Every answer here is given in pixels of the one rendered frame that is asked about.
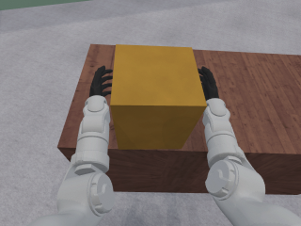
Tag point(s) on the carton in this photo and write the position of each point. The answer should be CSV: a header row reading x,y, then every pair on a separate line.
x,y
156,96

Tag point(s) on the pedestal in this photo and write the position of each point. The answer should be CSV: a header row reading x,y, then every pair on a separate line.
x,y
261,91

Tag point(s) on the robot left forearm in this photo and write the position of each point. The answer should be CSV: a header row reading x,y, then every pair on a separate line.
x,y
91,152

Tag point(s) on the left robot hand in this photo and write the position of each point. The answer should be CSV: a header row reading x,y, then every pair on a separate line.
x,y
97,85

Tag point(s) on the right robot hand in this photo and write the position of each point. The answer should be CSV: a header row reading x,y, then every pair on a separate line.
x,y
209,86

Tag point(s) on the robot right forearm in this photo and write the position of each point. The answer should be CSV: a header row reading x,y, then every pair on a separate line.
x,y
220,138

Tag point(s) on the robot left upper arm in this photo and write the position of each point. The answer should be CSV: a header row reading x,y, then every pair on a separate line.
x,y
81,201

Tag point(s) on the robot right upper arm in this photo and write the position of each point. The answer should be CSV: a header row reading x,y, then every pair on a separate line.
x,y
239,193

